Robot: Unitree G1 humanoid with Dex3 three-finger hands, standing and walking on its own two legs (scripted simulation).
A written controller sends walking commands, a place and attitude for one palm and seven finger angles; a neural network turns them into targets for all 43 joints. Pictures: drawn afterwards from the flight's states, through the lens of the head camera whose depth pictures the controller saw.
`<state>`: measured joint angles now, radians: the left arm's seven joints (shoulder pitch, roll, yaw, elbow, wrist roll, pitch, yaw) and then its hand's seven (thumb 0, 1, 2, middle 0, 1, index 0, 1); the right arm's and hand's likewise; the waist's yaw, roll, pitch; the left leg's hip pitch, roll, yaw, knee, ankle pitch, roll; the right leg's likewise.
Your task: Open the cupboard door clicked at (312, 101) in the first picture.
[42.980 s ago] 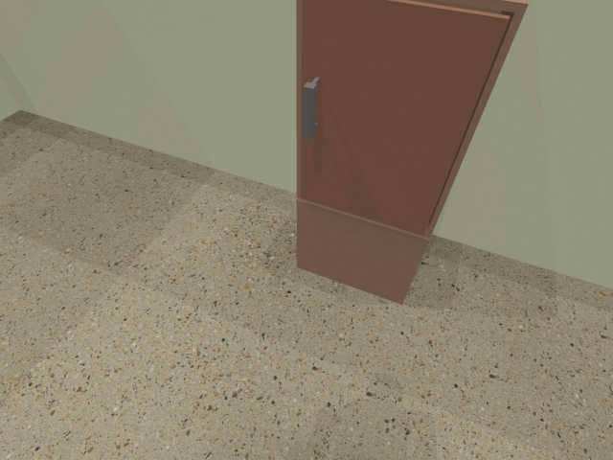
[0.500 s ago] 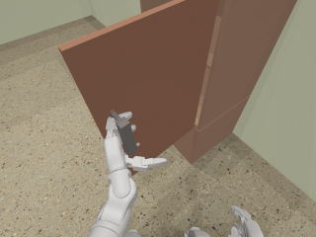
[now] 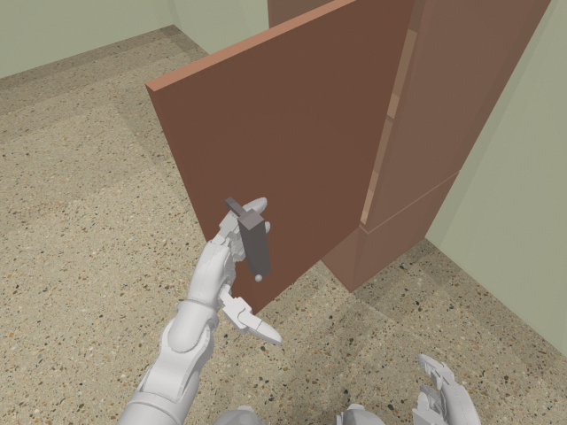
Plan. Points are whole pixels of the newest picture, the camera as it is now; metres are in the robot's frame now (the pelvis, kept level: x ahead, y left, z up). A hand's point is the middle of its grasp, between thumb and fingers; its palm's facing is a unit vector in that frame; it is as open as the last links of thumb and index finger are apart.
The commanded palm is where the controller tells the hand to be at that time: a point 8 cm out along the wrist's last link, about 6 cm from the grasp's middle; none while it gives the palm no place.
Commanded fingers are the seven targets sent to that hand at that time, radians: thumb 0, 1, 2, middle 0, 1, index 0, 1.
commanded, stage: slide the hand sideways off the handle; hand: left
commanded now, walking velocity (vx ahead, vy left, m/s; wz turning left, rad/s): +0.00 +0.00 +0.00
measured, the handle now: (246, 238) +0.36 +0.08 +0.05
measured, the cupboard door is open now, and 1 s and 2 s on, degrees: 96 96 96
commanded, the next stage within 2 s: draw the hand back to the body in 0.98 s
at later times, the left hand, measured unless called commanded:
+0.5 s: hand (240, 301) +0.27 +0.08 +0.06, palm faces -0.16 -0.99 -0.02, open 16.2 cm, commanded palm +0.24 +0.15 +0.05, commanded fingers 0.00 -0.50 0.30 -0.15 -0.30 -0.15 -0.30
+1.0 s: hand (192, 333) +0.23 +0.13 +0.05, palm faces -0.11 -0.99 -0.05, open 16.3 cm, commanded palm +0.21 +0.19 +0.05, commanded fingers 0.00 -0.50 0.30 -0.15 -0.30 -0.15 -0.30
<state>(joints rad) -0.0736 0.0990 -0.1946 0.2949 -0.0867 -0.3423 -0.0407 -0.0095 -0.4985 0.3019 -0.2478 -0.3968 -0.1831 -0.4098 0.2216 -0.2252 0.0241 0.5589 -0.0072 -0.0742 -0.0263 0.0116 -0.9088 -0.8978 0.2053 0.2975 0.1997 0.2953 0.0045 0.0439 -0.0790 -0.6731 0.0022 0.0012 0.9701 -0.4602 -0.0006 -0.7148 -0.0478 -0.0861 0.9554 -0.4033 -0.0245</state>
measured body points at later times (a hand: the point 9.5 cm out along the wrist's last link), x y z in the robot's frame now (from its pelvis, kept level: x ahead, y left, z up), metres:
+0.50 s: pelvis +0.01 +0.00 -0.01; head +0.06 -0.01 +0.44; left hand +0.27 +0.13 +0.06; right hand +0.19 -0.22 -0.09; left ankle +0.02 +0.12 -0.68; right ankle +0.04 -0.11 -0.68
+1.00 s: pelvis +0.02 -0.01 -0.02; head +0.08 -0.02 +0.43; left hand +0.23 +0.18 +0.06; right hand +0.21 -0.24 -0.09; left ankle +0.02 +0.12 -0.68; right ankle +0.04 -0.11 -0.68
